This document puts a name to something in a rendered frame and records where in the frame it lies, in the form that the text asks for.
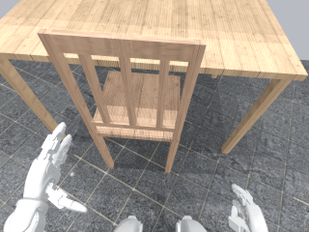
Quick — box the robot right hand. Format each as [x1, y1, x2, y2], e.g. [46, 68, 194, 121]
[228, 184, 268, 232]

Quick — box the robot left hand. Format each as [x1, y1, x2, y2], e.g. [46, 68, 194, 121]
[23, 122, 88, 214]

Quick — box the robot right shin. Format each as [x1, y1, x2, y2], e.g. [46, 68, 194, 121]
[182, 216, 192, 220]

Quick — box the table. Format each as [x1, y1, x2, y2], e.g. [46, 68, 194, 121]
[0, 0, 308, 154]

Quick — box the chair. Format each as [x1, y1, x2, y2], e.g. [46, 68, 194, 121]
[37, 28, 207, 174]

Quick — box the right robot thigh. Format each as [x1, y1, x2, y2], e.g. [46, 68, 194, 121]
[175, 218, 207, 232]

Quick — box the robot left forearm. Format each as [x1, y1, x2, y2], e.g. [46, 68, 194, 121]
[3, 198, 49, 232]

